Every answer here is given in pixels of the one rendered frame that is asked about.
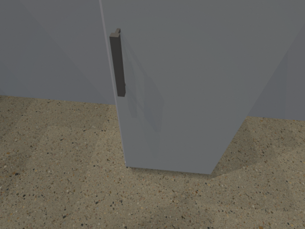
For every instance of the handle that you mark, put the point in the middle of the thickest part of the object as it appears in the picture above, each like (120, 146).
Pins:
(116, 48)

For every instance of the fridge door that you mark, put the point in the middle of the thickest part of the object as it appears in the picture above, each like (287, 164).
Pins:
(193, 70)

